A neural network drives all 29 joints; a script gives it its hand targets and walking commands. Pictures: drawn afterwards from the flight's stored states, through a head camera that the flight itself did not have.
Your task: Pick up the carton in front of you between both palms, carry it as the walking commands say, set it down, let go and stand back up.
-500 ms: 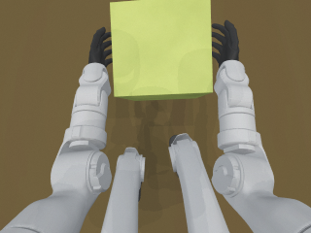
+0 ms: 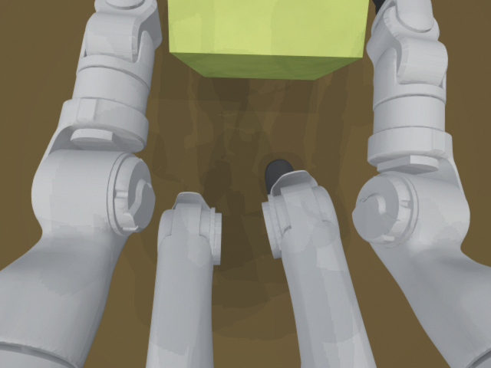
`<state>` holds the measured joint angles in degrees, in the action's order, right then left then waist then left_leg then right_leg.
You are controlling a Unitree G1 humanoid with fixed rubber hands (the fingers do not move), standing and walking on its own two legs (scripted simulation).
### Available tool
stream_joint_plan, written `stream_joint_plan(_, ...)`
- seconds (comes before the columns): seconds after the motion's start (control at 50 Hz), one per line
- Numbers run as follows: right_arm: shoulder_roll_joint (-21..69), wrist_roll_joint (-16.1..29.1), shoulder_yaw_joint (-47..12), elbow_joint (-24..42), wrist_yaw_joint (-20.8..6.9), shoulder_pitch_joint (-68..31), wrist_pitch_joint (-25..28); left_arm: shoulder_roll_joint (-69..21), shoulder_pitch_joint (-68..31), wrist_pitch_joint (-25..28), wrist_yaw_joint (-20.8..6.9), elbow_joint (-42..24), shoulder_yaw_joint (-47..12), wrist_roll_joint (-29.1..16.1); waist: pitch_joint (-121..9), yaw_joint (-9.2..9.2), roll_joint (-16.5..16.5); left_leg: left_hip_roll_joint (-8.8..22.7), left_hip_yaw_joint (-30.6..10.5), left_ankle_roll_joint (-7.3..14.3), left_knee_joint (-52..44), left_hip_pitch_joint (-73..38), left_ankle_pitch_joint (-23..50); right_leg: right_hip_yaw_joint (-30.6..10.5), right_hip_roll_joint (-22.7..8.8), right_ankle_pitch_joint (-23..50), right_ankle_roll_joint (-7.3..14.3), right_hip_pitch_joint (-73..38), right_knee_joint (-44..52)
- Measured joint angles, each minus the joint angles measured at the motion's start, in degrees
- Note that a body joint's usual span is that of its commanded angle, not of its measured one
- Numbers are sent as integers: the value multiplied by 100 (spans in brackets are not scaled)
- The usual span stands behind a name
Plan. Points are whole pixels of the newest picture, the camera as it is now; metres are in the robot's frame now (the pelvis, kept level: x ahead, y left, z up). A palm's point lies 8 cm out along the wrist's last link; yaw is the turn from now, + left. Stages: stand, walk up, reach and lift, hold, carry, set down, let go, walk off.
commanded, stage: set down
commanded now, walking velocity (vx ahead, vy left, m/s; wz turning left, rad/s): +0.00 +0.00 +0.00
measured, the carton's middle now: out of the picture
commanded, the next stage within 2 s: none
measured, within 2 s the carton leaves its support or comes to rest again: rests again in 0.84 s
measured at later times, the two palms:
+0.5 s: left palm out of the picture +0.58 +0.03 -0.21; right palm (371, 8) +0.51 -0.26 -0.20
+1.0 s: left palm out of the picture +0.58 +0.03 -0.23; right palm (373, 14) +0.50 -0.27 -0.22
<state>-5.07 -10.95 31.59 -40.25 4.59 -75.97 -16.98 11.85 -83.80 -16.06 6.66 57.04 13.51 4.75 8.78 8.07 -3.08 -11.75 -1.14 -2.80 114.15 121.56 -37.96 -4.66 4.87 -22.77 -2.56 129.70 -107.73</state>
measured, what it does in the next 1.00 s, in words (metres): lowers itself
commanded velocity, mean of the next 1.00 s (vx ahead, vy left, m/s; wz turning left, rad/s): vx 0.00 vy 0.00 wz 0.00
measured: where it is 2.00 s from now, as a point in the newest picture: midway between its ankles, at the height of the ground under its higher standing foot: (246, 237)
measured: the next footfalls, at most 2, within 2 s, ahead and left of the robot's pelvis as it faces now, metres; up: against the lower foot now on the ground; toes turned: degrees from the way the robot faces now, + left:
none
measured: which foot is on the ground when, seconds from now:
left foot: down 0.00-1.00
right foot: down 0.00-1.00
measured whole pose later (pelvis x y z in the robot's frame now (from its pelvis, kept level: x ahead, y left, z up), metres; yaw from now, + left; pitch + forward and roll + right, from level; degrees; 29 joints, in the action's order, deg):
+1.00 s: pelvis +0.00 +0.00 -0.05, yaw +0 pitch +37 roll -3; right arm -14.5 -5.6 32.6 -54.7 -2.2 -82.8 -12.3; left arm 15.2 -95.2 -12.2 3.6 66.4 4.8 2.1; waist 24.5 10.1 -1.5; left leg -10.7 -1.3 -0.6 127.9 124.3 -39.9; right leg 0.6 -1.3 -27.0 -1.1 129.4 -119.8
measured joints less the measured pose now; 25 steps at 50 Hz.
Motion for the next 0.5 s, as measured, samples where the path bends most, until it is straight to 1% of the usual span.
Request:
stream_joint_plan(0.04, -64, 93, -39, -29, 34, -107, 23, 101, -171, 8, 38, 72, -185, -141, 201, 29, -1, -21, 5, -14, 166, 69, -39, 17, -14, -30, 3, 72, -161)
stream_joint_plan(0.16, -202, 332, -44, -169, 48, -159, 109, 252, -490, 24, 169, 365, -750, -465, 714, 160, 75, -159, -95, -67, 561, 59, -175, 198, -242, -251, 101, 15, -567)
stream_joint_plan(0.28, -286, 476, 33, -344, -33, -327, 208, 431, -734, 114, 221, 588, -1247, -723, 939, 270, 88, -180, -134, -33, 794, 167, -204, 328, -395, -356, 129, 31, -754)
stream_joint_plan(0.34, -337, 525, 65, -426, -85, -364, 244, 445, -831, 146, 243, 702, -1348, -762, 984, 284, 75, -177, -122, 5, 879, 217, -205, 352, -441, -387, 115, 43, -821)
stream_joint_plan(0.5, -435, 472, 123, -745, -300, -403, 312, 441, -901, 164, 224, 931, -1353, -719, 1037, 316, 38, -170, -62, 96, 989, 347, -145, 359, -533, -405, 73, 87, -912)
